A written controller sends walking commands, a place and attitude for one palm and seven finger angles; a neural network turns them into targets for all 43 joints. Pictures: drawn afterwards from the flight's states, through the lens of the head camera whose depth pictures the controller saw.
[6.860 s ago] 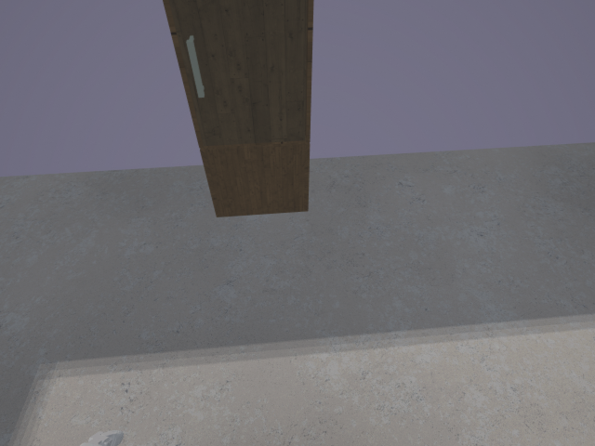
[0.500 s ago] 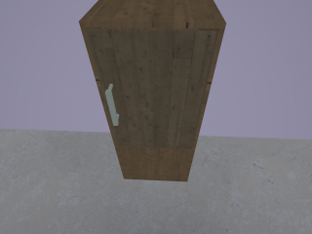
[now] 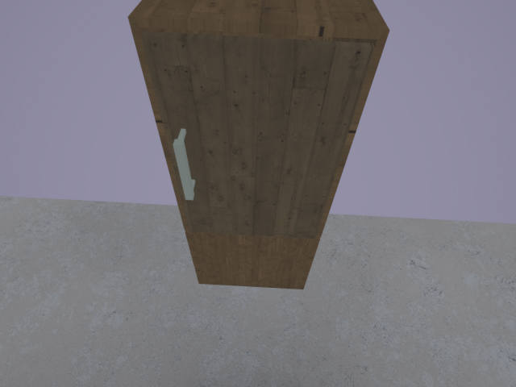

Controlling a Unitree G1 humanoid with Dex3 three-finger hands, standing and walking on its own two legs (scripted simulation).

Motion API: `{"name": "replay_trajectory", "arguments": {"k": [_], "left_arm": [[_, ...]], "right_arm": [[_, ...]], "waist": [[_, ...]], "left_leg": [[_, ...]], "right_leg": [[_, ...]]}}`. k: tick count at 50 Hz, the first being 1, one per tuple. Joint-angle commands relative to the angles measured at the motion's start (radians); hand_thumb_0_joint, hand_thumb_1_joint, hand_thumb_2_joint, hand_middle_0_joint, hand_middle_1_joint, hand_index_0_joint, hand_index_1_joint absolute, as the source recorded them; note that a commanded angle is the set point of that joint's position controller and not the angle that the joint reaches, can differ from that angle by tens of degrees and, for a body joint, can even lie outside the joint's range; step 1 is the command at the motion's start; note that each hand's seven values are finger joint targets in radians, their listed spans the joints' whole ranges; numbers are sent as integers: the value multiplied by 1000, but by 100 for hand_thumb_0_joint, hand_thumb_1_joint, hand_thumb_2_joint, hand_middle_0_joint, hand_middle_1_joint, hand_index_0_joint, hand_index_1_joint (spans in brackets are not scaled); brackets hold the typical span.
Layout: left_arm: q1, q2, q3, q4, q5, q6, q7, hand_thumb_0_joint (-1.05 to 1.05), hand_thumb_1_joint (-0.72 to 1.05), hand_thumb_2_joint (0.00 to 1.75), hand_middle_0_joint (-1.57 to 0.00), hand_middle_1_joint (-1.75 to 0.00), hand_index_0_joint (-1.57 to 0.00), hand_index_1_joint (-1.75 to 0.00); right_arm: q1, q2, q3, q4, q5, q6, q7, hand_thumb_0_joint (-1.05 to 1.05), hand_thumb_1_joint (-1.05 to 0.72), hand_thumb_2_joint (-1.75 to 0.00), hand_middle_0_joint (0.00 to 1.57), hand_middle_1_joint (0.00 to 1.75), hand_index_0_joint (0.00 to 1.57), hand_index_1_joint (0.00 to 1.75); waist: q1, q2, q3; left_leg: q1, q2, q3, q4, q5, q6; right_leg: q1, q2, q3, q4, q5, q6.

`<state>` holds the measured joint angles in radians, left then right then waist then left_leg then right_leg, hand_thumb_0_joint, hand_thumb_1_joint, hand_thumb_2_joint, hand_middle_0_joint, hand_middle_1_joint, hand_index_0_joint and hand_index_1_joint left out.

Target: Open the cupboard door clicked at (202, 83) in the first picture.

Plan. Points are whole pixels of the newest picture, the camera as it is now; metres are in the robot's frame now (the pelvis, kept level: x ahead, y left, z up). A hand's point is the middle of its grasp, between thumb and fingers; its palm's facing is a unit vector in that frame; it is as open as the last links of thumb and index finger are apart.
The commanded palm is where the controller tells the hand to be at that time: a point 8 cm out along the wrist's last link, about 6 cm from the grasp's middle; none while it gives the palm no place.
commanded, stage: look again from close up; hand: left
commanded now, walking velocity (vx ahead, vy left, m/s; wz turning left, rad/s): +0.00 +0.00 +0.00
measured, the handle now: (186, 166) +0.57 +0.20 -0.03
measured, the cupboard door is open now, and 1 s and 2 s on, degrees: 0 0 0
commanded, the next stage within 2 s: raise the hand with hooked fingers in 0.28 s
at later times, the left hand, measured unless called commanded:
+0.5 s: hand (142, 384) +0.15 +0.19 -0.09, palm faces +0.23 -0.95 -0.20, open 7.4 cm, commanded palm +0.12 +0.23 -0.07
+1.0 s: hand (150, 351) +0.18 +0.18 -0.06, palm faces +0.01 -1.00 -0.07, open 9.8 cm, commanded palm +0.16 +0.24 -0.05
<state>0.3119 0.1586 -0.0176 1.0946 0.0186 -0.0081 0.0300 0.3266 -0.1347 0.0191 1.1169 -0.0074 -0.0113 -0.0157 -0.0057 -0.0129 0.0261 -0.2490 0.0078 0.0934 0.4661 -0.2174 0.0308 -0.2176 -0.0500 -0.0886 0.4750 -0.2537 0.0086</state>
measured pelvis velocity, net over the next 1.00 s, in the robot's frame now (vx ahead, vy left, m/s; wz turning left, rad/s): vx -0.02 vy -0.04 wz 0.03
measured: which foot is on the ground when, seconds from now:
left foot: down 0.00-1.00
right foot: down 0.00-1.00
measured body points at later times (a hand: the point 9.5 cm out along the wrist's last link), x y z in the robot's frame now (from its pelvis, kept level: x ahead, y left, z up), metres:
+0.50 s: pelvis +0.02 +0.00 +0.00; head +0.04 -0.01 +0.45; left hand +0.13 +0.24 -0.08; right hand +0.09 -0.24 -0.14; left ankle +0.02 +0.10 -0.74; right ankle +0.00 -0.12 -0.74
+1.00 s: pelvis -0.02 -0.04 -0.11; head +0.05 -0.03 +0.34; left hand +0.18 +0.23 -0.05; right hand +0.20 -0.26 -0.18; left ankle +0.02 +0.10 -0.74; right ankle +0.00 -0.12 -0.74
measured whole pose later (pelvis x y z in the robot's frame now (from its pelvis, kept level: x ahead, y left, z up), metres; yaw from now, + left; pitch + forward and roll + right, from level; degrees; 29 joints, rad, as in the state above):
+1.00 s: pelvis -0.02 -0.04 -0.11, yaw +2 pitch +16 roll -2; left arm 0.35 0.25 0.26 0.08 -0.32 -0.49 -0.42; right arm 0.14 -0.21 -0.01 0.58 0.03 -0.22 -0.06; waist 0.04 0.02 -0.13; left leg -1.00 0.08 -0.04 1.25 -0.52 -0.03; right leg -0.91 -0.02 -0.18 1.22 -0.58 -0.07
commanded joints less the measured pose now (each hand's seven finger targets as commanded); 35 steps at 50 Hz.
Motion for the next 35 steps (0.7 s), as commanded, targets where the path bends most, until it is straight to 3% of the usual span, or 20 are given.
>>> {"name": "replay_trajectory", "arguments": {"k": [1,11,18,19,20,21,22,23,24,25,26,27,28,29,30,31,32,34,35], "left_arm": [[44,98,21,-25,-6,-17,5,0,90,90,-20,-30,-20,-30],[26,100,26,-13,-3,-17,5,0,90,90,-20,-30,-20,-30],[12,115,30,-14,-2,-19,3,0,90,90,-20,-30,-20,-30],[77,107,21,13,5,-22,45,0,90,90,-20,-30,-20,-30],[-649,334,166,-1549,-199,-235,42,0,88,89,-20,-32,-20,-32],[-188,272,151,-1292,-121,-192,81,0,85,88,-20,-33,-20,-33],[89,39,28,-1118,-153,-66,102,0,83,87,-21,-34,-21,-34],[61,-38,7,-1088,-177,-63,81,0,81,86,-21,-36,-21,-36],[-13,31,68,-1098,-176,-115,61,0,78,85,-21,-37,-21,-37],[56,49,118,-1021,-175,-172,29,0,76,84,-21,-39,-21,-39],[177,7,134,-921,-193,-242,-19,0,74,83,-21,-40,-21,-40],[296,-12,143,-829,-200,-310,-78,0,71,82,-21,-42,-21,-42],[321,-28,147,-837,-224,-395,-142,0,69,81,-22,-43,-22,-43],[345,-8,180,-847,-243,-482,-208,0,67,80,-22,-45,-22,-45],[348,16,206,-854,-257,-565,-275,0,64,79,-22,-47,-22,-47],[315,43,220,-864,-264,-639,-341,0,62,78,-22,-48,-22,-48],[298,116,284,-841,-271,-685,-402,0,60,77,-22,-50,-22,-50],[247,165,340,-934,-313,-677,-452,0,55,75,-22,-53,-22,-53],[181,161,337,-988,-342,-660,-462,0,53,74,-23,-54,-23,-54]], "right_arm": [[28,-109,-25,-33,-3,-26,-8,0,-90,-90,20,30,20,30],[-4,-117,-29,-21,-4,-29,-12,0,-90,-90,20,30,20,30],[-30,-137,-29,-26,-5,-32,-14,0,-90,-90,20,30,20,30],[-96,-156,-32,-92,7,-27,-6,0,-90,-90,20,30,20,30],[-56,-305,-59,-440,52,-170,-43,0,-90,-90,20,30,20,30],[-134,-227,-33,-389,45,-261,-76,0,-90,-90,20,30,20,30],[-137,-178,-51,-380,57,-287,-67,0,-90,-90,20,30,20,30],[-99,-198,-61,-369,57,-290,-63,0,-90,-90,20,30,20,30],[-123,-233,-82,-424,42,-299,-55,0,-90,-90,20,30,20,30],[-124,-248,-97,-444,22,-296,-49,0,-90,-90,20,30,20,30],[-140,-241,-106,-474,13,-294,-42,0,-90,-90,20,30,20,30],[-161,-236,-114,-511,18,-294,-25,0,-90,-90,20,30,20,30],[-176,-228,-117,-537,12,-295,-10,0,-90,-90,20,30,20,30],[-197,-226,-129,-563,8,-295,0,0,-90,-90,20,30,20,30],[-212,-228,-136,-590,10,-298,11,0,-90,-90,20,30,20,30],[-229,-229,-140,-614,12,-303,21,0,-90,-90,20,30,20,30],[-215,-232,-145,-628,18,-302,34,0,-90,-90,20,30,20,30],[-241,-241,-147,-703,27,-289,27,0,-90,-90,20,30,20,30],[-255,-232,-141,-731,35,-284,17,0,-90,-90,20,30,20,30]], "waist": [[12,27,21],[12,21,30],[14,10,-1],[31,13,41],[-92,191,-445],[21,265,-442],[-18,196,-261],[-38,84,-112],[-57,42,-22],[-49,-77,-24],[-18,-175,-23],[26,-166,-23],[44,-203,-76],[65,-208,-130],[73,-174,-182],[69,-110,-206],[78,-52,-230],[87,-29,-344],[80,-16,-344]], "left_leg": [[-9,104,-116,-112,27,12],[25,107,-114,-112,101,14],[56,111,-112,-102,166,16],[3,124,-91,77,230,-18],[289,5,-97,-30,315,-13],[349,53,-106,-39,442,-14],[207,52,-119,-60,381,-46],[101,38,-120,-30,286,-33],[11,21,-132,29,176,-27],[-71,11,-127,79,105,-25],[-164,7,-122,137,60,-29],[-233,-6,-108,191,53,-37],[-291,-11,-96,258,46,-39],[-346,-14,-83,321,45,-43],[-399,-20,-76,380,45,-47],[-446,-25,-71,437,38,-48],[-482,-26,-74,490,48,-48],[-528,-34,-49,542,19,-32],[-566,-41,-42,561,-64,-31]], "right_leg": [[-4,-65,92,-89,18,-43],[2,-69,84,-87,72,-38],[27,-72,87,-81,133,-37],[-7,-111,145,-104,333,-30],[73,3,36,1,356,-48],[13,31,24,72,169,-56],[-94,38,-23,90,20,-35],[-141,42,-29,72,31,-28],[-201,44,-39,53,41,-26],[-252,50,-53,69,23,-25],[-304,57,-65,122,-17,-25],[-329,56,-57,175,-20,-33],[-367,55,-49,251,-4,-35],[-387,55,-35,320,22,-39],[-407,52,-19,384,48,-43],[-440,46,5,434,63,-45],[-446,37,42,481,93,-53],[-437,32,86,510,55,-43],[-459,23,131,477,-74,-34]]}}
